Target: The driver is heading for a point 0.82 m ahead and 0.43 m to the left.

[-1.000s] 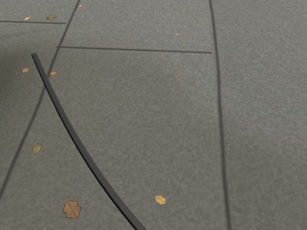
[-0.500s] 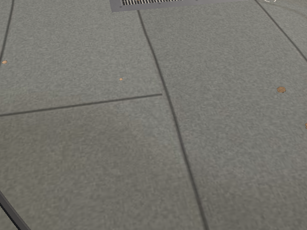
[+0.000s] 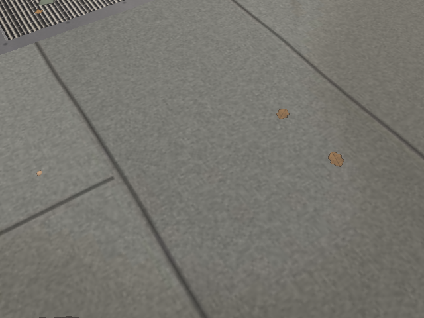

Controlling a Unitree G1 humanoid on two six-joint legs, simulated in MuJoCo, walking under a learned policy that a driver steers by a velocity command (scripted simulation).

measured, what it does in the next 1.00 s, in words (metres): walks ahead, turning left: left foot, then right foot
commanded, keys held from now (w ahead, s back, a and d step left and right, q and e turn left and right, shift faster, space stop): w+q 1.00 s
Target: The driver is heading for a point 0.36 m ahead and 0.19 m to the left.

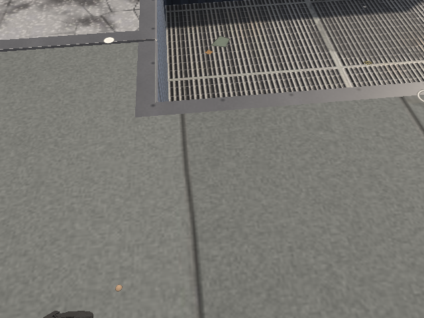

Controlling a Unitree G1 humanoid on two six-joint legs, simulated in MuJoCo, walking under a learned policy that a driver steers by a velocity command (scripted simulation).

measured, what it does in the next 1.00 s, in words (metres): walks ahead, turning left: left foot, then right foot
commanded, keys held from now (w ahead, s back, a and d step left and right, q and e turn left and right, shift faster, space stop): w+q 0.36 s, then no key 0.64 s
